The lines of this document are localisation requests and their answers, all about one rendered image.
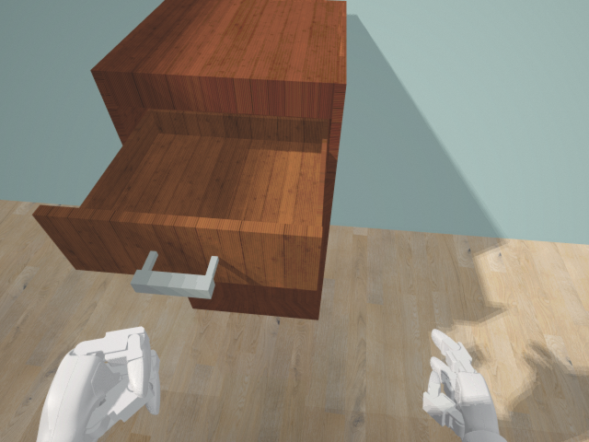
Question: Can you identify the handle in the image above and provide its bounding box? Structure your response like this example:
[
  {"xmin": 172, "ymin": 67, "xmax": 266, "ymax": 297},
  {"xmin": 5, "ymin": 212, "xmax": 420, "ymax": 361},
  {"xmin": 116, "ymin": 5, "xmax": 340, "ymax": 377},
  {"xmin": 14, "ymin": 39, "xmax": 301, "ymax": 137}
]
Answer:
[{"xmin": 131, "ymin": 250, "xmax": 219, "ymax": 299}]

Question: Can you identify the drawer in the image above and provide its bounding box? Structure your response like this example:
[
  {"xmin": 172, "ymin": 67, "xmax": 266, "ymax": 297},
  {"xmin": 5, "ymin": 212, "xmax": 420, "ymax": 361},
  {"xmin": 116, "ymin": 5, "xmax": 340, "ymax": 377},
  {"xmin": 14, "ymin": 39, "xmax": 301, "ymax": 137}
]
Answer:
[{"xmin": 32, "ymin": 109, "xmax": 329, "ymax": 291}]

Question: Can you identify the cabinet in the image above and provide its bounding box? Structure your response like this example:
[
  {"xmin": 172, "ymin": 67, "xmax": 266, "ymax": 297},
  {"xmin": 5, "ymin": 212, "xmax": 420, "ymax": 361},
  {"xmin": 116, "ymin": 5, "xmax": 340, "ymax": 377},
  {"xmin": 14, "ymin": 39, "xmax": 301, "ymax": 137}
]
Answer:
[{"xmin": 90, "ymin": 0, "xmax": 347, "ymax": 320}]

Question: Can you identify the robot right hand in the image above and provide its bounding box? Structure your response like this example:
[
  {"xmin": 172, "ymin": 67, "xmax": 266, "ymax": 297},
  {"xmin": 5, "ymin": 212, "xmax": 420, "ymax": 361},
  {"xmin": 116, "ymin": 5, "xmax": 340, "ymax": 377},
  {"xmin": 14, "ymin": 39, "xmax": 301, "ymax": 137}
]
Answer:
[{"xmin": 422, "ymin": 329, "xmax": 500, "ymax": 440}]

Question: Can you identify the robot left hand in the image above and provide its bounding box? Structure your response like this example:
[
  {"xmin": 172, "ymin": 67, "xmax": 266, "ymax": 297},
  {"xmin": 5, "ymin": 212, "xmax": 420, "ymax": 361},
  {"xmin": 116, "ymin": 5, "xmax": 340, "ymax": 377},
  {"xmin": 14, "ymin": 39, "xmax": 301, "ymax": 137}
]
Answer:
[{"xmin": 36, "ymin": 326, "xmax": 160, "ymax": 442}]

